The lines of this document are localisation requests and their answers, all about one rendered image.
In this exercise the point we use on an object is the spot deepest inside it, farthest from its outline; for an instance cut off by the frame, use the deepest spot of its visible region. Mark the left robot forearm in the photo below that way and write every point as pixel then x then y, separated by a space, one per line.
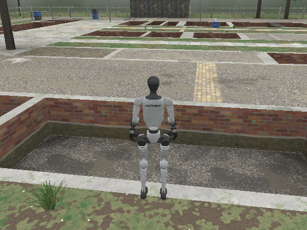
pixel 132 127

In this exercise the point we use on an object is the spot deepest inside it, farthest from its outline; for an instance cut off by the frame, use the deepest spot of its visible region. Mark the left robot hand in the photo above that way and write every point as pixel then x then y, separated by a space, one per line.
pixel 135 135

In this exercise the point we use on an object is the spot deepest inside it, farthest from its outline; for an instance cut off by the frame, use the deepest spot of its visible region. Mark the right robot upper arm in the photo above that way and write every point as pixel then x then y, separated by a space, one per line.
pixel 170 109

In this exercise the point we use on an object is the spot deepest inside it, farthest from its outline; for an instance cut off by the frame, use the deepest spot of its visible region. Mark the robot right thigh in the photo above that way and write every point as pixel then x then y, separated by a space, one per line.
pixel 164 145

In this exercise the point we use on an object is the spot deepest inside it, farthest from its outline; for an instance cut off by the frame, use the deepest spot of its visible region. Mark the right robot forearm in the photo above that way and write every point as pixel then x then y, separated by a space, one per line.
pixel 173 126

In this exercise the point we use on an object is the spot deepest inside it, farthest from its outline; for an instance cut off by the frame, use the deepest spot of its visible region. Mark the robot right shin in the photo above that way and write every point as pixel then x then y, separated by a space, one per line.
pixel 164 177

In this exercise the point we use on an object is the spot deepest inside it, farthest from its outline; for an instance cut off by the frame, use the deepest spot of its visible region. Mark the right robot hand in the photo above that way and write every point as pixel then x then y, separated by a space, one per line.
pixel 170 133

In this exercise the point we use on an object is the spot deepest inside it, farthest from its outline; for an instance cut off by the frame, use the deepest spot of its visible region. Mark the left robot upper arm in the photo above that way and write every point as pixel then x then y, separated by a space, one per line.
pixel 136 109

